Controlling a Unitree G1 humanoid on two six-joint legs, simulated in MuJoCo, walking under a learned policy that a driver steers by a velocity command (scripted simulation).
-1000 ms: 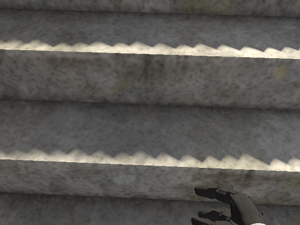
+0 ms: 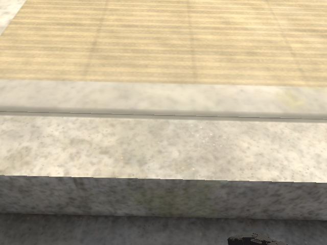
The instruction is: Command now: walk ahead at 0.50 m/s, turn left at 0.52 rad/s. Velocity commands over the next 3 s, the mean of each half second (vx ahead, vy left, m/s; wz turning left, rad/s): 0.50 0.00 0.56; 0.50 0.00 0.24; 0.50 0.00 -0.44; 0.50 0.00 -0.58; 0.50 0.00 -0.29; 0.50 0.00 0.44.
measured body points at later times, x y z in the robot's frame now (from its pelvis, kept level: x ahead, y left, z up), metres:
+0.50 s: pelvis +0.24 +0.00 +0.22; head +0.23 -0.01 +0.67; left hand +0.45 +0.23 +0.17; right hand +0.27 -0.21 +0.06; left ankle +0.12 +0.08 -0.48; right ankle +0.35 -0.09 -0.38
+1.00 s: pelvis +0.49 +0.12 +0.37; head +0.51 +0.11 +0.82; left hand +0.29 +0.17 +0.24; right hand +0.83 +0.16 +0.35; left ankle +0.59 +0.28 -0.18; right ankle +0.36 -0.09 -0.36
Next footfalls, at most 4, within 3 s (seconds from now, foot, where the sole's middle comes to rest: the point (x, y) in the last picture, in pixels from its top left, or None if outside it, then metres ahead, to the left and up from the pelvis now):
0.42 right None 0.39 -0.08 -0.41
0.98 left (60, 147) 0.62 0.31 -0.21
1.58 right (138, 78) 0.94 0.10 -0.21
2.08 left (102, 33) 1.25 0.26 -0.21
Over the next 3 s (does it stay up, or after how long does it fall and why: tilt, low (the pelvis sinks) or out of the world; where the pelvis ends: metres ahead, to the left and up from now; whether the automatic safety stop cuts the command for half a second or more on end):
stays up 1.45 0.10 0.55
